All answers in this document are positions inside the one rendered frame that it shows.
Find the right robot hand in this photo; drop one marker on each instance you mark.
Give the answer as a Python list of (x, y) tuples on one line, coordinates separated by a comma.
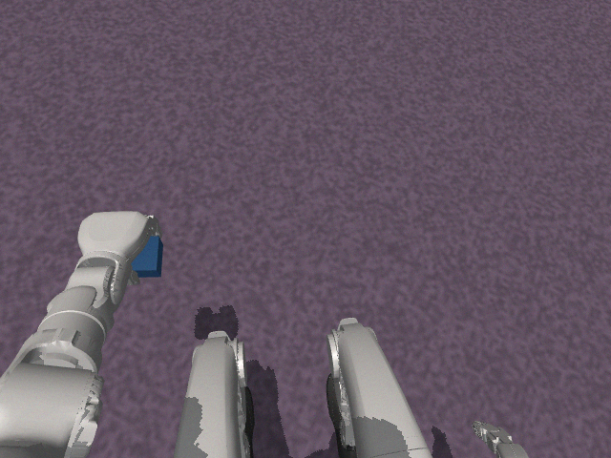
[(498, 440)]

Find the small box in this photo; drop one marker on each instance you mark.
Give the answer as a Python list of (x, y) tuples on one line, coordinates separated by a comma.
[(148, 263)]

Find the right robot foot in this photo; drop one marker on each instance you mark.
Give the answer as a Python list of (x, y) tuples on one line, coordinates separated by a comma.
[(344, 451)]

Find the left robot arm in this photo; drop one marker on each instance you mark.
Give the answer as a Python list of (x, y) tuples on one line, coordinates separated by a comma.
[(49, 395)]

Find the left robot hand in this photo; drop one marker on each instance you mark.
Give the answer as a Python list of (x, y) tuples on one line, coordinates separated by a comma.
[(124, 233)]

